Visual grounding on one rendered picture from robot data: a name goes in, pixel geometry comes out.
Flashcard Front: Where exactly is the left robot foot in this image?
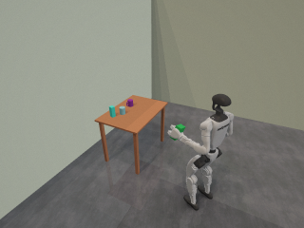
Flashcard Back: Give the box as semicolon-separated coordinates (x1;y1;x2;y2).
183;195;200;211

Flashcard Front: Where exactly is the right robot shin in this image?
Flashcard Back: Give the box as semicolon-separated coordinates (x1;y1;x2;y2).
201;166;213;194

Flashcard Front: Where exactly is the left robot upper arm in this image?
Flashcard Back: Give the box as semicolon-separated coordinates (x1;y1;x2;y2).
199;120;213;155

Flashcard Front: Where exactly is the table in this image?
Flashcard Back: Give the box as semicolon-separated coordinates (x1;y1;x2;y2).
94;95;168;175

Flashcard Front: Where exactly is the right robot upper arm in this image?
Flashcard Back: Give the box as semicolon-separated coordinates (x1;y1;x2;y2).
225;111;234;137

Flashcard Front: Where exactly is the left robot forearm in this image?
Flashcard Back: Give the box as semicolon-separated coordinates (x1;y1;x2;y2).
179;134;207;155

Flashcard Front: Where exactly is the sponge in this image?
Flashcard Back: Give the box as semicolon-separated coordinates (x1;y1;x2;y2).
170;124;185;141

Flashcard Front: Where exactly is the left robot hand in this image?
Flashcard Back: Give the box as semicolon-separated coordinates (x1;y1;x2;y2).
167;124;184;139

